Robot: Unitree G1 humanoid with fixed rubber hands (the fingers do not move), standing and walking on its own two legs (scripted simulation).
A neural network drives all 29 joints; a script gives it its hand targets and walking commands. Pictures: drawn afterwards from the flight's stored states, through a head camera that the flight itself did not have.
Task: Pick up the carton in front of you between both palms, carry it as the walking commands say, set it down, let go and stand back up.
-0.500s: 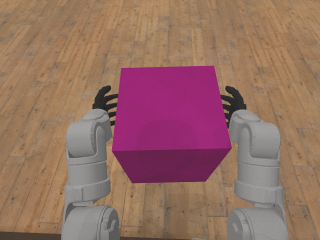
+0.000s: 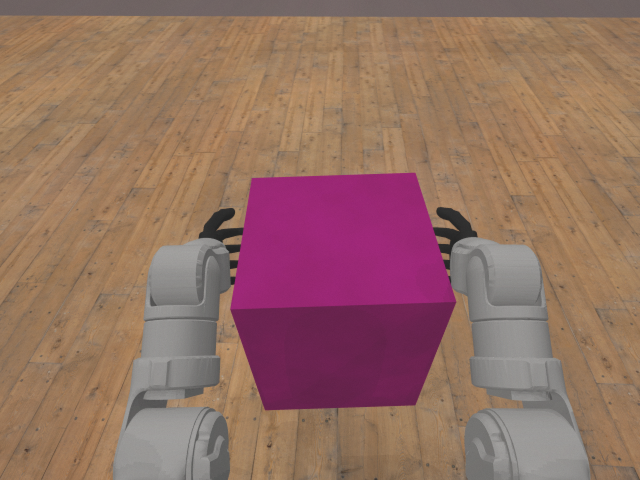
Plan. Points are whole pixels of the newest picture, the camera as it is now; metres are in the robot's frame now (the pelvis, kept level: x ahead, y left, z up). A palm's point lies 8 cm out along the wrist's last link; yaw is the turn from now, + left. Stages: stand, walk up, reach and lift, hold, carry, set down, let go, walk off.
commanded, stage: carry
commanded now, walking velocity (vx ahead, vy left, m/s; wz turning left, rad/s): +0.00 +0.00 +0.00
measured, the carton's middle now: (337, 296) +0.35 +0.00 +0.05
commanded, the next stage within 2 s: none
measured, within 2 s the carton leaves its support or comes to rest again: neither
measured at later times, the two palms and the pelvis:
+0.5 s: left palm (212, 256) +0.35 +0.15 +0.13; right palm (461, 251) +0.35 -0.15 +0.13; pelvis +0.02 +0.00 +0.00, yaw +0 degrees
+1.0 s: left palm (225, 175) +0.57 +0.18 +0.08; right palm (403, 166) +0.59 -0.12 +0.09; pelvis +0.22 +0.01 -0.03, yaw -1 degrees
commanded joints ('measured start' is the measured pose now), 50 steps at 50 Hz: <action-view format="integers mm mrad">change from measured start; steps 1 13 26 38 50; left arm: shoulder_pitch -712 -737 -728 -667 -664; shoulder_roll -1124 -1135 -1119 -1118 -1137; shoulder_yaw -595 -572 -559 -548 -704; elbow -98 -84 -54 -82 -199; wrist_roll -437 -440 -432 -427 -489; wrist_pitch -19 -19 -30 -40 -46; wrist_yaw -254 -252 -239 -221 -258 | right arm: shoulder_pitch -725 -746 -727 -827 -594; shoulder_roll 1076 1092 1085 1125 1002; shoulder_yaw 596 573 547 627 594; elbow -79 -56 11 -163 -137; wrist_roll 417 417 412 470 319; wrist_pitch -29 -29 -32 -44 -39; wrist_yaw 239 233 237 211 195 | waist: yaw -2 0 8 78 34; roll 10 1 -10 -296 -133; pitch -366 -371 -279 -362 -300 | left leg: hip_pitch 87 72 -55 -624 -17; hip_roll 135 119 110 -32 -12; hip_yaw -111 -103 -116 11 91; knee -82 -111 -41 634 -99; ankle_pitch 301 163 -109 -227 539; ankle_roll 22 21 60 -18 19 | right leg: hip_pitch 173 160 85 685 366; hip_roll -121 -121 -139 -270 -115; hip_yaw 116 120 186 530 104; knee -53 -96 -45 -19 14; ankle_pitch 259 161 -163 696 609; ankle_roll -27 -33 -81 -240 -70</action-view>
